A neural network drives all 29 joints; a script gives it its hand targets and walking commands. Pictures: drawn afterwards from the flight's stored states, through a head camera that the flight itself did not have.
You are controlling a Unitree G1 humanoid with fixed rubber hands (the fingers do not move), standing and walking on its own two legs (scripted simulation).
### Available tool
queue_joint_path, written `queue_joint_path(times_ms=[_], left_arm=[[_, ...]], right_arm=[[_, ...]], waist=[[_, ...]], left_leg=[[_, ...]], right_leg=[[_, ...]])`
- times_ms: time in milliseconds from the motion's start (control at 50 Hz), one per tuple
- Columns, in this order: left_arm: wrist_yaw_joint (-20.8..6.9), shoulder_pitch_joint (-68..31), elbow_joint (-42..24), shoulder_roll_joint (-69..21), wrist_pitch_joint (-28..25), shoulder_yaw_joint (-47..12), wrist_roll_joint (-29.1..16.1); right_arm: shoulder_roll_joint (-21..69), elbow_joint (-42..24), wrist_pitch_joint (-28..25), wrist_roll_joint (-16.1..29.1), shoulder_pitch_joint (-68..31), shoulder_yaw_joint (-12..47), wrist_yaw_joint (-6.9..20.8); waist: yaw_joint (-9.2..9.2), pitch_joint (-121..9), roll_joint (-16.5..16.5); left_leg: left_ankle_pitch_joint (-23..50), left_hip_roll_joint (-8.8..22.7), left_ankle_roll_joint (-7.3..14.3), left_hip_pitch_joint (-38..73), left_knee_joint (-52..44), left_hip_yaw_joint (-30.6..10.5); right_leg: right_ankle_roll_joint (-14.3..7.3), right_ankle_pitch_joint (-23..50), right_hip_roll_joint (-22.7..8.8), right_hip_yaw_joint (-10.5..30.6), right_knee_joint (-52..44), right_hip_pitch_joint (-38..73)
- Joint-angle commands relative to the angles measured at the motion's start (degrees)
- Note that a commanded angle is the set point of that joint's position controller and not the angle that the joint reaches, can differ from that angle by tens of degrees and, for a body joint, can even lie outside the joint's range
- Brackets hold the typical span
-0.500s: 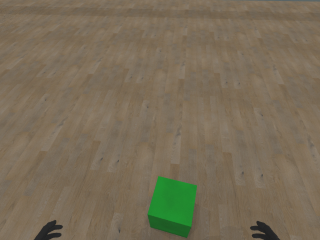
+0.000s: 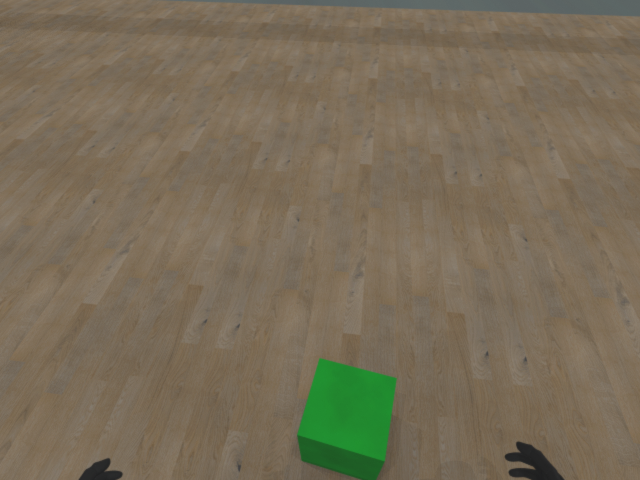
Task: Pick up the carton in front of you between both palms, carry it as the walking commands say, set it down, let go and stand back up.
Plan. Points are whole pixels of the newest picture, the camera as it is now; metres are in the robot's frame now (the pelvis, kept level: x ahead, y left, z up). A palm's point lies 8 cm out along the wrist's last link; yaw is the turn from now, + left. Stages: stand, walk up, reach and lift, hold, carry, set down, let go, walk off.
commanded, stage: stand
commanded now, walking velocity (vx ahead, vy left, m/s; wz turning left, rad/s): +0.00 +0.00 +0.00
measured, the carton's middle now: (347, 421) +0.39 -0.07 -0.65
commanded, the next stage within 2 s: none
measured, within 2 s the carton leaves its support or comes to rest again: neither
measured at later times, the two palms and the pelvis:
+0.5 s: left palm out of the picture +0.07 +0.30 -0.09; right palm out of the picture +0.07 -0.31 -0.10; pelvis -0.02 +0.00 +0.00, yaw +0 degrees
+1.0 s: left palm out of the picture +0.08 +0.31 -0.09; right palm out of the picture +0.07 -0.31 -0.10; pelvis -0.02 +0.00 +0.01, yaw -1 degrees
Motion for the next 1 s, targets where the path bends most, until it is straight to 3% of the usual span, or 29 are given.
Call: queue_joint_path(times_ms=[0,380,980], left_arm=[[0.06,-1.77,-1.53,9.48,-0.81,1.81,-0.19],[-0.42,-3.33,3.03,11.32,-1.18,1.15,-0.51],[-0.28,-4.63,7.24,12.71,-1.41,0.17,-1.08]], right_arm=[[-9.02,-1.43,-0.83,-0.12,-1.41,-1.93,0.08],[-9.99,3.89,-1.01,0.37,-1.81,-1.39,0.88],[-11.21,7.79,-0.87,0.83,-2.73,-0.88,0.9]], waist=[[-0.06,-1.47,-2.42],[-0.14,0.23,-2.27],[-0.38,-1.34,-1.96]], left_leg=[[14.88,5.41,0.79,-4.58,-4.94,-3.27],[7.39,5.52,1.55,-4.94,-7.89,-3.49],[13.88,6.54,1.44,-2.31,-8.72,-2.8]], right_leg=[[-0.68,14.24,-6.22,5.72,-4.02,5.22],[-0.94,5.32,-7.04,7.81,-8.48,4.42],[-1.22,14.62,-7.32,6.99,-7.87,7.06]])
